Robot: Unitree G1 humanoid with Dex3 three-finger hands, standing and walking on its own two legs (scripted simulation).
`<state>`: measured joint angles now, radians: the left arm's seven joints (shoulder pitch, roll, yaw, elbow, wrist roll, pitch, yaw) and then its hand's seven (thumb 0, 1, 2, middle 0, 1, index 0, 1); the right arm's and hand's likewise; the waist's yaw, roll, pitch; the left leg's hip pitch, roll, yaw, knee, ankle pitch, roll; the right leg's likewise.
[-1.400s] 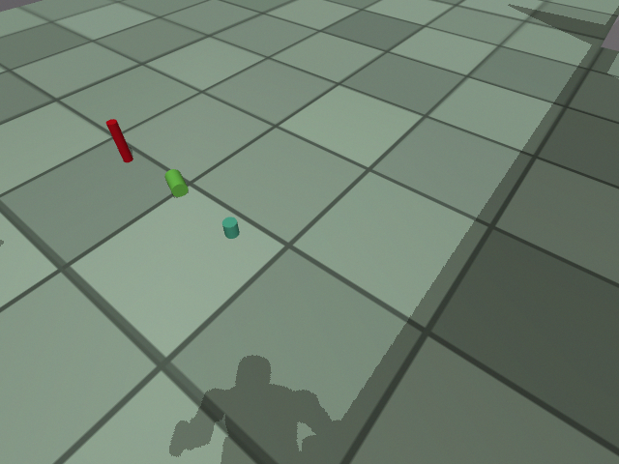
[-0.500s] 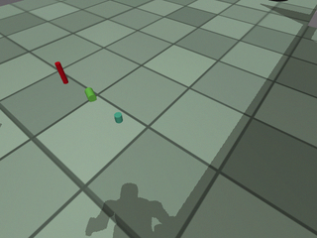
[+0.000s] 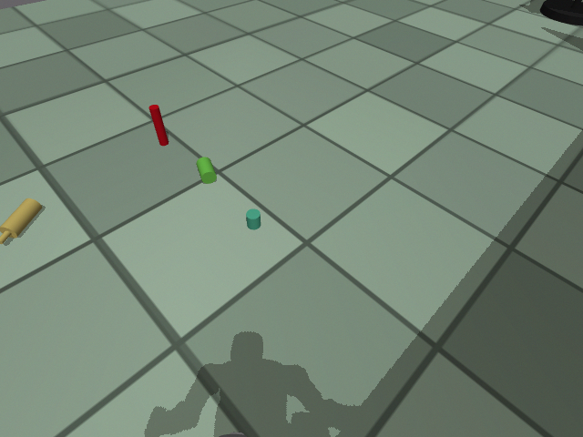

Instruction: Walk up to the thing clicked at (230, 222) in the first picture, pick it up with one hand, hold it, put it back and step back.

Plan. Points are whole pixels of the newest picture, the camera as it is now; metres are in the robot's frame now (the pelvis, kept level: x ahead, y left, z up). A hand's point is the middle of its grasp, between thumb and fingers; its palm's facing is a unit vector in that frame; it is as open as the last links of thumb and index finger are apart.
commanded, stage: walk up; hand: left
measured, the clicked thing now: (253, 219) +1.11 +0.22 -0.73
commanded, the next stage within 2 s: none
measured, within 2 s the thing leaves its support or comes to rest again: neither
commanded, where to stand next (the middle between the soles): +0.75 +0.02 m, yaw +5 degrees
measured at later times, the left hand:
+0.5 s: hand (120, 345) +0.29 +0.32 -0.14, palm faces -0.03 -0.94 -0.35, open 7.4 cm
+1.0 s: hand (161, 276) +0.43 +0.29 -0.14, palm faces +0.07 -0.94 -0.35, open 7.4 cm
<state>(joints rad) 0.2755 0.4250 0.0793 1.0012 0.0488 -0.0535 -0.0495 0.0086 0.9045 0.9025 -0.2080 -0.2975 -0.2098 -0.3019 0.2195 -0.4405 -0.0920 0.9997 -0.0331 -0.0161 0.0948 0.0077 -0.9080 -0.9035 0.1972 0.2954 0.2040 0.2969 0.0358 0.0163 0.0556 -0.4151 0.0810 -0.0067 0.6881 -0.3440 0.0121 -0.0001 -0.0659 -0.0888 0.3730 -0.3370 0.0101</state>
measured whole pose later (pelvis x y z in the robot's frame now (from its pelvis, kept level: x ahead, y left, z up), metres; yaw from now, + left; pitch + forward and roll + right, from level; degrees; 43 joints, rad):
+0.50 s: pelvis +0.21 +0.04 +0.00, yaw +3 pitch -2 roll +2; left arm 0.20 0.42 0.06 0.91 0.03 -0.01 -0.09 0.01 0.91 0.90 -0.20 -0.30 -0.20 -0.30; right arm 0.40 -0.38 -0.06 0.89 -0.01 -0.09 0.05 0.01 -0.90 -0.90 0.20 0.30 0.21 0.30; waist -0.04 -0.04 0.08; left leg 0.02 -0.05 0.03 0.36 -0.34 0.03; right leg -0.50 -0.11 0.01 0.63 -0.10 -0.03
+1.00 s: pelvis +0.42 +0.02 +0.00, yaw +5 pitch -2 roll -1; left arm 0.35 0.41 0.06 0.82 0.02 -0.05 -0.07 0.01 0.90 0.90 -0.21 -0.30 -0.21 -0.30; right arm 0.30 -0.41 -0.07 0.86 -0.02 -0.06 0.06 0.01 -0.91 -0.90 0.20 0.30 0.20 0.30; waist 0.05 0.01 0.09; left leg -0.44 0.07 0.03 0.60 -0.17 0.00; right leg -0.11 0.01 -0.10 0.52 -0.37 -0.04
